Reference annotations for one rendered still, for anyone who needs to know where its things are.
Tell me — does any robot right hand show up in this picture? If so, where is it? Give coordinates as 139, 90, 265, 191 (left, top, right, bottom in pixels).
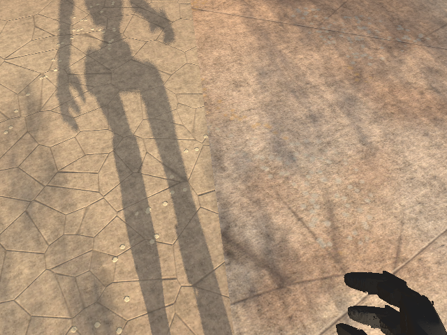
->
336, 271, 447, 335

